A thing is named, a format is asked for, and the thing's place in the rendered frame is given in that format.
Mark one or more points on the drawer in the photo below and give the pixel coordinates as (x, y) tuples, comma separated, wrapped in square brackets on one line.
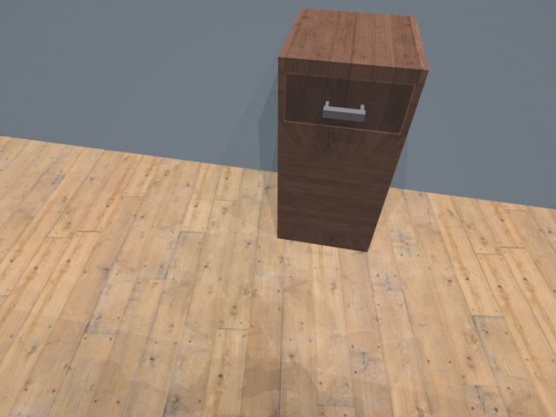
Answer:
[(385, 103)]

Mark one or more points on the handle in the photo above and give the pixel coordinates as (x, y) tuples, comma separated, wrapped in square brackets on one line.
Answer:
[(357, 115)]

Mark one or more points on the cabinet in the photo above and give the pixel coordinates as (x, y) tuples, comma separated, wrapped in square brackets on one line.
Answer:
[(333, 181)]

